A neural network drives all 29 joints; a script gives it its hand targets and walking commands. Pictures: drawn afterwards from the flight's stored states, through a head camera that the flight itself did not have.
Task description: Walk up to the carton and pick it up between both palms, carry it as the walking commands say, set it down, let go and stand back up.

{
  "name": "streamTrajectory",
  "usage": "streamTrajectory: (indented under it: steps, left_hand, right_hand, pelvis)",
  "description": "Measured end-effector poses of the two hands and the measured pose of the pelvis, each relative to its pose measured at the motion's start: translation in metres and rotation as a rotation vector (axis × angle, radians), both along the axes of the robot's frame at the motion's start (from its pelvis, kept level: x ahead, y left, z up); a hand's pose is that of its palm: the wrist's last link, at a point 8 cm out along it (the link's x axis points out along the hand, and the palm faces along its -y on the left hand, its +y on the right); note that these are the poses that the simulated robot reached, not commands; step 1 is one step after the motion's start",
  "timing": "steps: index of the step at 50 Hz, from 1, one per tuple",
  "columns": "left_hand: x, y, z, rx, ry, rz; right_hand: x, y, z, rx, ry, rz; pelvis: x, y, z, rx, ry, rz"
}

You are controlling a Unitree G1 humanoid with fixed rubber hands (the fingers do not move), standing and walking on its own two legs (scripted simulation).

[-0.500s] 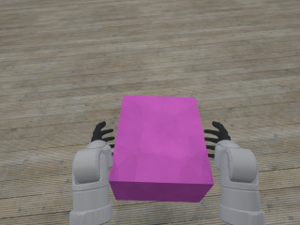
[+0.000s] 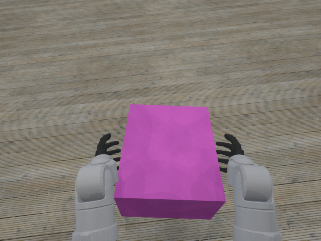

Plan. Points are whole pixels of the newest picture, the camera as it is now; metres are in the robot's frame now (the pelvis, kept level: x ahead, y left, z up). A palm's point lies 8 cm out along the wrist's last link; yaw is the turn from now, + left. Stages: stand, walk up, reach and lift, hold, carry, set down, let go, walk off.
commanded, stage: carry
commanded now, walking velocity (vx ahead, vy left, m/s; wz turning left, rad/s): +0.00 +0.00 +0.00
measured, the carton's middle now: (167, 158) +0.35 +0.00 +0.00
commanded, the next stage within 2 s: none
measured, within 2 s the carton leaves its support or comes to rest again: neither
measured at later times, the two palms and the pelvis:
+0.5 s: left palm (112, 152) +0.34 +0.14 +0.05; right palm (231, 146) +0.34 -0.16 +0.05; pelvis +0.06 -0.01 -0.02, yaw +0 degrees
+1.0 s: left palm (116, 130) +0.43 +0.14 +0.04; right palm (223, 126) +0.41 -0.16 +0.05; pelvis +0.15 +0.00 -0.02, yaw -4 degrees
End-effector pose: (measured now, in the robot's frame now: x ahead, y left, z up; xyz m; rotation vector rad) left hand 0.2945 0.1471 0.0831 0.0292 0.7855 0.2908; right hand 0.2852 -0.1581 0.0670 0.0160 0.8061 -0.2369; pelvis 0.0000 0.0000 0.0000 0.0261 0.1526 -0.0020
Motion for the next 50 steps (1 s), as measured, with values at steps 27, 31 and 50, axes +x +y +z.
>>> streamTrajectory:
  steps: [27, 31, 50]
  left_hand:
    - [0.055, -0.001, -0.031, -0.036, -0.009, -0.001]
    - [0.067, 0.001, -0.026, -0.035, -0.005, -0.005]
    - [0.133, -0.003, -0.044, -0.066, -0.019, -0.065]
  right_hand:
    - [0.063, -0.003, -0.017, -0.035, -0.016, 0.034]
    - [0.073, -0.001, -0.013, -0.036, -0.013, 0.032]
    - [0.128, -0.005, -0.019, -0.069, -0.041, 0.001]
  pelvis:
    - [0.068, -0.009, -0.021, 0.006, -0.071, -0.004]
    - [0.08, -0.006, -0.014, -0.005, -0.067, -0.012]
    - [0.145, 0.002, -0.025, -0.007, -0.133, -0.062]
